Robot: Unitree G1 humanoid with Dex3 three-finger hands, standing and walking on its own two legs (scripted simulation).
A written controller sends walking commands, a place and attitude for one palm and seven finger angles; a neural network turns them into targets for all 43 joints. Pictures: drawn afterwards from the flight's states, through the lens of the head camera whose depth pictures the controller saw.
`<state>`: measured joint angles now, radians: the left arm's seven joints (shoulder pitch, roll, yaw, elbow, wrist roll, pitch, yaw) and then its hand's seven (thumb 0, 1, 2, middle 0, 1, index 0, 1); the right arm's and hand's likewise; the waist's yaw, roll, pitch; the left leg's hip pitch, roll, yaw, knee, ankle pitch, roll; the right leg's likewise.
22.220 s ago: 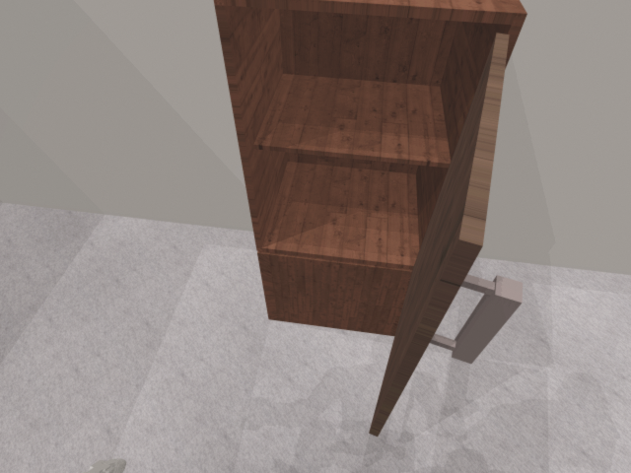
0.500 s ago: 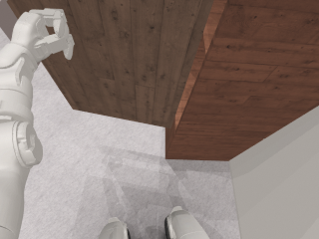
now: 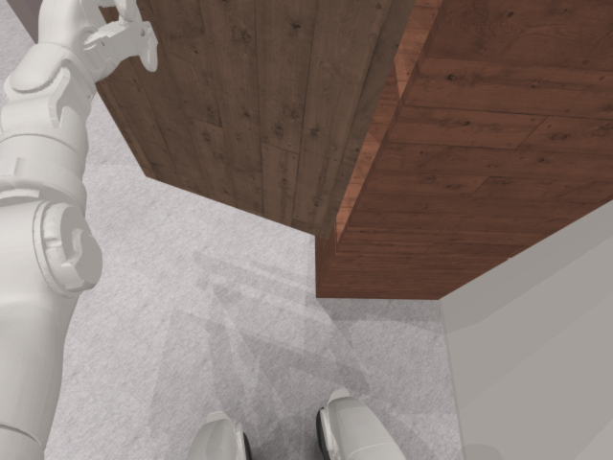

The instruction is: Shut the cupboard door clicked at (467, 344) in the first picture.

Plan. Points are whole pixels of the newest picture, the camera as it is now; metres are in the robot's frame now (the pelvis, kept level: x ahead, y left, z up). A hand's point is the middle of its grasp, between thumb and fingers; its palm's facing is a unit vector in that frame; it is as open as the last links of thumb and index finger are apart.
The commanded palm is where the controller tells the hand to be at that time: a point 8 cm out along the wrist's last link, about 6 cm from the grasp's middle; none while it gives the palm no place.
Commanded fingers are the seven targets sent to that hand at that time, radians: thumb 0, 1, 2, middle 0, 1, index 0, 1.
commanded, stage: pull the fist back off the door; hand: left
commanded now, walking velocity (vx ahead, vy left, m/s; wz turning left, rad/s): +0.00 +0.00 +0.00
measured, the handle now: (48, 1) +0.64 +0.20 +0.14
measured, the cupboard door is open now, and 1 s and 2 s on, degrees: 71 69 69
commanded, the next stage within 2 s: draw the hand back to the body in 0.80 s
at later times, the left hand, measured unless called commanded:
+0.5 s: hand (138, 77) +0.51 +0.10 +0.15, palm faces +0.05 -1.00 +0.00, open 3.1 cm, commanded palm +0.47 +0.15 +0.14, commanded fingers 0.00 0.90 0.90 -1.30 -1.50 -1.30 -1.50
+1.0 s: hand (137, 108) +0.47 +0.10 +0.15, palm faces +0.02 -1.00 +0.01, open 3.1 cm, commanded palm +0.42 +0.16 +0.15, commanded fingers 0.00 0.90 0.90 -1.30 -1.50 -1.30 -1.50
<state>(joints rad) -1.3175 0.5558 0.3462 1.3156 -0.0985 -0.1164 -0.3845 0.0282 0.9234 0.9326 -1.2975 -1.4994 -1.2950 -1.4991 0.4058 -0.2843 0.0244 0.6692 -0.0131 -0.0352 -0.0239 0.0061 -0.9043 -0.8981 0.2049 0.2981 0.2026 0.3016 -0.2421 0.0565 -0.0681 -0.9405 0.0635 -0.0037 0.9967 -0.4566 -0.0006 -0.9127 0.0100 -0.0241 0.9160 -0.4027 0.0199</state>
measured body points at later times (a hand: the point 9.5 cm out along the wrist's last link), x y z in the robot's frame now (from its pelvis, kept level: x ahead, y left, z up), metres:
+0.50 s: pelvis +0.01 -0.01 +0.03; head +0.09 -0.02 +0.47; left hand +0.50 +0.16 +0.15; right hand +0.01 -0.27 -0.09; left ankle +0.00 +0.12 -0.68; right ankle +0.01 -0.14 -0.68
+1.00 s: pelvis -0.01 -0.01 +0.03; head +0.05 -0.02 +0.48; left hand +0.46 +0.16 +0.15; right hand +0.06 -0.26 -0.09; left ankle +0.00 +0.12 -0.68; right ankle +0.01 -0.14 -0.68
